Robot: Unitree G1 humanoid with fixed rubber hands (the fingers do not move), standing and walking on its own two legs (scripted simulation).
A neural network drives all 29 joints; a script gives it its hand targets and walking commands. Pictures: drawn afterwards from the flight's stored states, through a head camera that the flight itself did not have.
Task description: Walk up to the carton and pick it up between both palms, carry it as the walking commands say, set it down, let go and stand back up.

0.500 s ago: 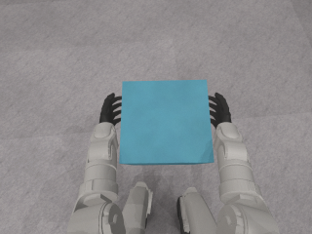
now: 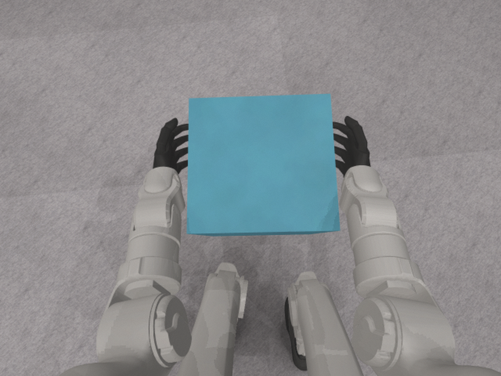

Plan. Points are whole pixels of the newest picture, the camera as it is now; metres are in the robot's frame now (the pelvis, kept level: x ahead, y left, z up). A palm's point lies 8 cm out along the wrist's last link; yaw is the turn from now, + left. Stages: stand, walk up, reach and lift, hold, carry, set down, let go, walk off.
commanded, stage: set down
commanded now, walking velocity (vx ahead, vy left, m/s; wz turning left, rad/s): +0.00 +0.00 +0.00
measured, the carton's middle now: (260, 179) +0.43 +0.03 -0.14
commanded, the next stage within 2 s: none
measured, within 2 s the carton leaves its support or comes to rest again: neither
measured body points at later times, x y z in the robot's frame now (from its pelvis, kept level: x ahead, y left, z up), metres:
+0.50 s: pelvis -0.02 +0.00 -0.07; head +0.26 +0.03 +0.28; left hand +0.46 +0.19 -0.17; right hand +0.48 -0.11 -0.17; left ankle +0.09 +0.12 -0.54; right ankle +0.07 -0.11 -0.54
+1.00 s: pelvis -0.03 +0.01 -0.14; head +0.29 +0.03 +0.18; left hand +0.48 +0.20 -0.27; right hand +0.50 -0.11 -0.26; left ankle +0.09 +0.12 -0.54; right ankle +0.07 -0.11 -0.54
